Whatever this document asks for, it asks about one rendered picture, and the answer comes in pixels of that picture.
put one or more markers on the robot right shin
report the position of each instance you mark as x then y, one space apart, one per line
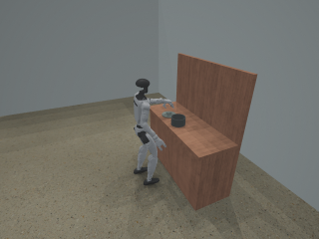
152 167

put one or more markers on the left robot forearm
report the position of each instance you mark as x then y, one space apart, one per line
157 101

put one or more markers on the table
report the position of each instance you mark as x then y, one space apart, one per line
201 157

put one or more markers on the robot right hand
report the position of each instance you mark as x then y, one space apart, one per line
159 143

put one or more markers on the right robot thigh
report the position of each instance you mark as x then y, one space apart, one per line
151 145

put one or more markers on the right robot upper arm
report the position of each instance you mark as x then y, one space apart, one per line
145 111

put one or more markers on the right robot forearm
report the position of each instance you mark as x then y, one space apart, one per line
148 129

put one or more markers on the pot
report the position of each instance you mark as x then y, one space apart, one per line
177 120

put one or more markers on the robot left hand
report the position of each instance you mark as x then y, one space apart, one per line
168 102

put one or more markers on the lid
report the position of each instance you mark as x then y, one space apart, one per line
165 115

